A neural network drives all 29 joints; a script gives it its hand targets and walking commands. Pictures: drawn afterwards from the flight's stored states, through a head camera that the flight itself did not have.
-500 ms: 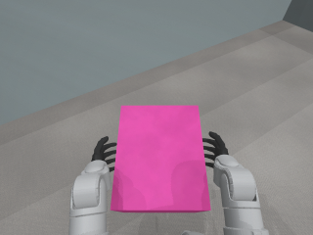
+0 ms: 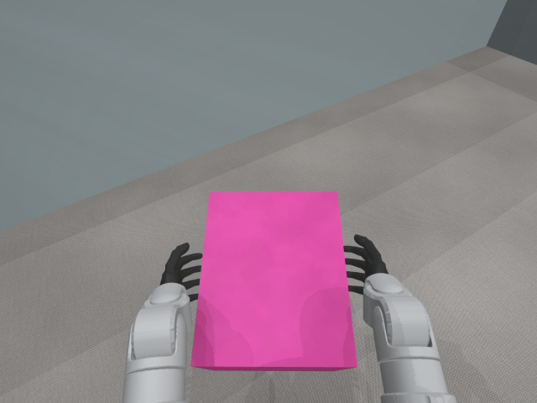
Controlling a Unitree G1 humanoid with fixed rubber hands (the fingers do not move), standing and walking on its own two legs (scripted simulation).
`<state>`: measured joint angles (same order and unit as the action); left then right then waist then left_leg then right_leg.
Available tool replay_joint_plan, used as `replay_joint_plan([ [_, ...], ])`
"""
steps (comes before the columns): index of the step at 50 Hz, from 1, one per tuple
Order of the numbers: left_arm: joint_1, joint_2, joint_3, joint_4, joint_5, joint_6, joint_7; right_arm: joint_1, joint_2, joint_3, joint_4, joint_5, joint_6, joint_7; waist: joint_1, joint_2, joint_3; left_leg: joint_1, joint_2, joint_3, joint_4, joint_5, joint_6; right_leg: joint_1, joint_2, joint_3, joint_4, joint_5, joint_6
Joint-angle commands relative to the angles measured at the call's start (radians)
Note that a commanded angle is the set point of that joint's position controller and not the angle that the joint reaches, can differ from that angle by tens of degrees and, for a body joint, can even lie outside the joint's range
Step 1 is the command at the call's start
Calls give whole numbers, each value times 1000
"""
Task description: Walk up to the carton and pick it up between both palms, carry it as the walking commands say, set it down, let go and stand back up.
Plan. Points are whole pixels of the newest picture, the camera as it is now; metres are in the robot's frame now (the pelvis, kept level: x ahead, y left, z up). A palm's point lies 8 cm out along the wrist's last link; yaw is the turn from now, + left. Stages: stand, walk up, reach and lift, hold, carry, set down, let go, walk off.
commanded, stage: carry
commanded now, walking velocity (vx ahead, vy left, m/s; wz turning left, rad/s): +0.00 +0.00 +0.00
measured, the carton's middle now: (273, 284) +0.32 +0.00 -0.04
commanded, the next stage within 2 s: none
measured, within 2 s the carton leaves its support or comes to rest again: neither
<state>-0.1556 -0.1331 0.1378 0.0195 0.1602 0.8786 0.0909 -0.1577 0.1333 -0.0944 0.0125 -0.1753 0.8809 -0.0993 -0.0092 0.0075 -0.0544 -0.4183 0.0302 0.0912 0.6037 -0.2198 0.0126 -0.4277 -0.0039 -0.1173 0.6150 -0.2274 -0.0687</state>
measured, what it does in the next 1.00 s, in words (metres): stands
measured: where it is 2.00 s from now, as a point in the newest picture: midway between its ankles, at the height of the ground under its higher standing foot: outside the picture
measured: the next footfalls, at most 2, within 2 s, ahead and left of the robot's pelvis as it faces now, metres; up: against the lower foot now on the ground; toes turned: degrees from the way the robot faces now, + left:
none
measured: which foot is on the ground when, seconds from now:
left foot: down 0.00-1.00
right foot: down 0.00-1.00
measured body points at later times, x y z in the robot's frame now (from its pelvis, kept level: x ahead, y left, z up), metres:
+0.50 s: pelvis +0.01 +0.01 +0.00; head +0.01 +0.01 +0.45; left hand +0.30 +0.16 +0.02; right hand +0.29 -0.14 +0.02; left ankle +0.06 +0.12 -0.72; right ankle +0.06 -0.08 -0.72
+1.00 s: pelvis +0.01 +0.02 +0.00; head +0.02 +0.01 +0.45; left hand +0.31 +0.17 +0.01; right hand +0.30 -0.14 +0.01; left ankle +0.06 +0.12 -0.72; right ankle +0.06 -0.08 -0.72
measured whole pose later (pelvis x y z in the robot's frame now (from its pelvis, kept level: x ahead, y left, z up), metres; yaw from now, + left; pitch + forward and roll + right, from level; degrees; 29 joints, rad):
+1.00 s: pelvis +0.01 +0.02 +0.00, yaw -1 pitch +2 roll +0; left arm -0.16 -0.13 0.16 0.13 0.17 0.76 0.08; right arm -0.17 0.13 -0.12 0.12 -0.19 0.77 -0.09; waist -0.01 0.01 -0.04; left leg -0.39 0.03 0.12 0.60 -0.25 0.03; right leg -0.40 -0.01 -0.10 0.60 -0.24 -0.04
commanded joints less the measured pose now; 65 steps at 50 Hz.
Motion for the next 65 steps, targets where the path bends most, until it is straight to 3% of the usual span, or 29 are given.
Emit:
replay_joint_plan([
  [1, -504, -845, -552, -109, -260, -89, -239, -482, 814, 501, -103, 262, -87, 254, 4, -18, -408, 110, 119, -110, -127, 13, 22, 182, -123, 142, -134, -3, 22],
  [6, -544, -884, -630, -265, -342, -77, -239, -519, 875, 592, -229, 334, -79, 246, 2, -55, -434, 140, 100, -96, -84, 13, 36, 176, -155, 187, -190, -18, 27],
  [8, -567, -843, -600, -234, -310, -91, -236, -443, 830, 522, -116, 281, -81, 249, 4, 46, -439, 132, 105, -100, -110, 44, 27, 205, -139, 157, -124, 50, 23],
  [9, -533, -846, -582, -179, -284, -84, -235, -475, 821, 516, -137, 271, -83, 251, 1, -3, -387, 127, 116, -102, -108, 23, 29, 154, -143, 161, -149, 14, 28],
  [12, -480, -831, -603, -204, -286, -89, -231, -490, 817, 556, -187, 307, -94, 254, 6, 49, -432, 143, 111, -121, -139, -25, 38, 168, -123, 156, -122, -13, 27],
  [16, -559, -855, -639, -250, -326, -68, -232, -485, 842, 559, -184, 307, -70, 249, -1, 31, -389, 95, 119, -122, -142, 0, 42, 202, -128, 161, -134, 32, 28],
  [18, -525, -824, -543, -113, -247, -112, -232, -471, 796, 490, -79, 244, -108, 253, 2, -8, -450, 169, 131, -107, -110, 72, 31, 196, -127, 156, -101, 95, 23],
  [19, -534, -863, -611, -198, -307, -99, -237, -537, 843, 572, -221, 311, -108, 250, 0, -51, -409, 121, 120, -107, -109, 32, 38, 207, -130, 151, -125, 63, 29],
  [23, -556, -865, -607, -191, -297, -109, -230, -505, 833, 541, -173, 286, -115, 254, 3, 42, -385, 125, 117, -107, -132, 43, 38, 180, -122, 153, -106, 57, 28],
  [24, -530, -863, -609, -208, -299, -102, -229, -529, 838, 550, -208, 302, -110, 248, 2, -25, -391, 121, 130, -121, -135, 17, 40, 186, -112, 144, -113, 35, 27],
  [28, -484, -830, -554, -130, -251, -118, -232, -494, 823, 528, -142, 271, -120, 250, 3, 17, -432, 169, 121, -101, -95, 71, 40, 207, -143, 184, -120, 133, 22],
  [29, -492, -841, -634, -263, -321, -96, -226, -506, 835, 615, -267, 350, -104, 243, 4, -20, -431, 134, 113, -93, -74, 70, 30, 221, -168, 206, -122, 181, 6],
  [30, -447, -813, -547, -151, -256, -113, -219, -411, 817, 525, -98, 275, -108, 248, 6, 29, -480, 179, 122, -100, -83, 111, 33, 230, -160, 193, -89, 210, 8],
  [32, -525, -819, -551, -145, -253, -140, -227, -495, 816, 515, -113, 264, -137, 251, -1, -74, -403, 133, 127, -107, -92, 105, 33, 220, -148, 166, -108, 195, 21],
  [34, -508, -801, -578, -193, -274, -133, -227, -427, 812, 525, -105, 268, -132, 247, 9, 37, -395, 144, 134, -114, -112, 102, 42, 189, -133, 168, -97, 136, 20],
  [37, -497, -855, -602, -176, -294, -120, -224, -522, 822, 550, -195, 301, -127, 245, 8, 24, -383, 118, 127, -121, -152, 11, 43, 178, -122, 147, -115, 15, 31],
  [39, -507, -838, -575, -138, -263, -125, -224, -476, 821, 512, -95, 260, -122, 250, 3, -22, -377, 118, 124, -96, -125, 31, 34, 204, -146, 182, -141, 66, 25],
  [40, -528, -824, -604, -216, -283, -125, -219, -454, 841, 537, -125, 283, -121, 249, 5, 29, -403, 178, 111, -79, -97, 44, 28, 180, -169, 205, -158, 100, 17],
  [41, -506, -824, -533, -77, -231, -146, -227, -435, 800, 467, -18, 223, -141, 250, 3, -10, -403, 162, 117, -99, -111, 90, 26, 195, -145, 167, -119, 142, 17],
  [45, -537, -847, -572, -117, -265, -153, -230, -557, 833, 526, -132, 280, -157, 248, 6, 11, -363, 108, 106, -103, -131, 3, 39, 203, -126, 167, -149, 35, 29],
  [47, -480, -804, -490, -33, -196, -190, -229, -471, 819, 470, 11, 217, -181, 253, 7, -90, -403, 126, 126, -96, -98, 29, 36, 235, -159, 180, -155, 103, 25],
  [48, -493, -833, -536, -110, -239, -185, -229, -483, 831, 509, -77, 259, -175, 253, 6, -36, -377, 128, 115, -99, -117, 40, 34, 211, -152, 181, -147, 112, 24],
  [50, -537, -852, -552, -134, -268, -194, -235, -516, 832, 536, -128, 263, -188, 243, 8, -106, -447, 159, 108, -88, -83, 44, 32, 219, -154, 187, -163, 88, 19],
  [51, -467, -822, -517, -51, -225, -189, -233, -466, 815, 497, -49, 239, -190, 246, 10, -21, -422, 143, 104, -80, -101, 28, 34, 237, -159, 183, -142, 92, 16],
  [52, -536, -892, -634, -239, -321, -177, -225, -587, 845, 603, -284, 329, -182, 238, 9, -9, -419, 171, 111, -95, -108, 35, 43, 200, -143, 171, -145, 66, 22],
  [56, -484, -814, -568, -128, -247, -155, -222, -491, 796, 512, -129, 252, -156, 242, 15, 57, -469, 211, 118, -89, -114, 60, 46, 202, -147, 184, -108, 112, 18],
  [59, -531, -826, -597, -207, -285, -158, -225, -515, 815, 552, -178, 289, -155, 244, 9, -13, -420, 158, 130, -98, -109, 117, 33, 218, -123, 155, -103, 151, 28],
  [63, -451, -810, -578, -101, -249, -151, -229, -429, 806, 514, -58, 250, -150, 252, 12, 6, -383, 169, 124, -100, -155, 27, 42, 183, -129, 163, -110, 59, 26],
  [65, -504, -777, -571, -153, -248, -166, -233, -431, 814, 511, -49, 248, -163, 256, 14, 35, -445, 177, 136, -108, -105, 140, 43, 232, -134, 174, -77, 152, 25],
])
